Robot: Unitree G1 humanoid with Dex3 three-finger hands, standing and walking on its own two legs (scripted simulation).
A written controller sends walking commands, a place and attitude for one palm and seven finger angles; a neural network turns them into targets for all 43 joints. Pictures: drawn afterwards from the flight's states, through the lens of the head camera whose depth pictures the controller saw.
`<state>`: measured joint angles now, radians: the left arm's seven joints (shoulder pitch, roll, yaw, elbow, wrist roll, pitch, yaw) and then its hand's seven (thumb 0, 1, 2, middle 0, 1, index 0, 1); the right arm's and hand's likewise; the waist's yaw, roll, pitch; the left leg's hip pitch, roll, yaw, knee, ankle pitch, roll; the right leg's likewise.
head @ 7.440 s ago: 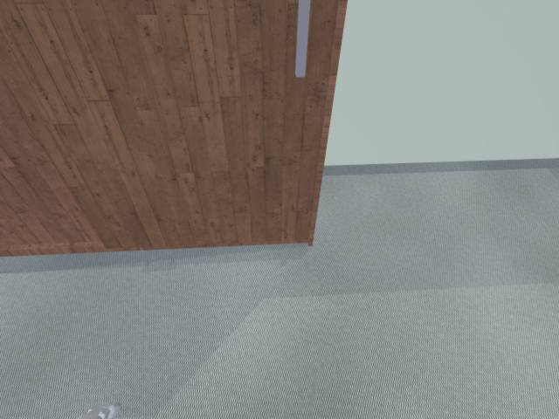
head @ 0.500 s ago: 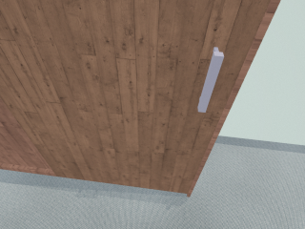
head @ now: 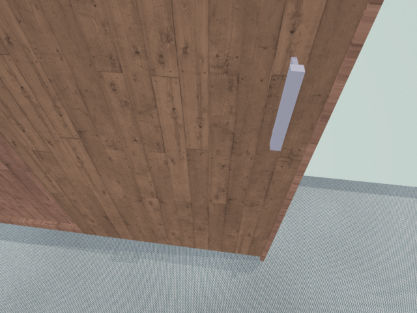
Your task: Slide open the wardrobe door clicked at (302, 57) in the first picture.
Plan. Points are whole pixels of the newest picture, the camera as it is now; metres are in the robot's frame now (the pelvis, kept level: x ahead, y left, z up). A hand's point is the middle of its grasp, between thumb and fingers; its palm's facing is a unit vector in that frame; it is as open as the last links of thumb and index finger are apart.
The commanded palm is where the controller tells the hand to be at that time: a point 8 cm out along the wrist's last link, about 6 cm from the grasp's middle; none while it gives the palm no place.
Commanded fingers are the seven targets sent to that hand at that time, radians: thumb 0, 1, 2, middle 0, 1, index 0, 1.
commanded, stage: come to a stop and stand still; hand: right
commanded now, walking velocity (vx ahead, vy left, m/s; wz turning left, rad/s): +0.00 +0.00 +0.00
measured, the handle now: (283, 107) +0.48 -0.12 +0.16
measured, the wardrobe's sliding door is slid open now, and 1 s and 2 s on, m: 0.00 0.00 0.00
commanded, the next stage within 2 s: look again from close up in 0.42 s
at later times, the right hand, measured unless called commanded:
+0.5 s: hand out of the picture +0.04 -0.19 -0.17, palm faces -0.01 +0.98 -0.22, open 7.4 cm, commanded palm none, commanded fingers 0.00 -0.90 -0.90 0.20 0.30 0.20 0.30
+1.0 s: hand out of the picture +0.04 -0.18 -0.17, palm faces -0.01 +0.97 -0.22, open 7.4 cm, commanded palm none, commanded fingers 0.00 -0.90 -0.90 0.20 0.30 0.20 0.30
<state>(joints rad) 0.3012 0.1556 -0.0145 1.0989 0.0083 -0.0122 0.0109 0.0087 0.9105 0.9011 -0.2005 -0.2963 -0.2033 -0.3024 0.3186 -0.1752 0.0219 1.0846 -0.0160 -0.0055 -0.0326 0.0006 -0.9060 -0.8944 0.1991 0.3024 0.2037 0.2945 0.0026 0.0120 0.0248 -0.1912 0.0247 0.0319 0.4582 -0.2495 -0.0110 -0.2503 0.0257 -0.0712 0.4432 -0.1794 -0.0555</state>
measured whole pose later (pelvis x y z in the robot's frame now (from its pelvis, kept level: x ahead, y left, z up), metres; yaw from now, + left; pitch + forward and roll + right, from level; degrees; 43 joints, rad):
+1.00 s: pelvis +0.02 +0.01 +0.00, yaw +0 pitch -1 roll +0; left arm 0.20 0.20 -0.02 1.13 0.01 -0.02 0.01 0.01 0.91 0.90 -0.20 -0.30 -0.20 -0.30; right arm 0.25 -0.22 0.02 1.10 -0.02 -0.01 -0.02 0.00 -0.91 -0.89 0.20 0.30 0.20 0.29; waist -0.01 0.02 0.03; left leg -0.11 0.02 0.03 0.39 -0.25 0.00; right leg -0.18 0.02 -0.07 0.38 -0.18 -0.04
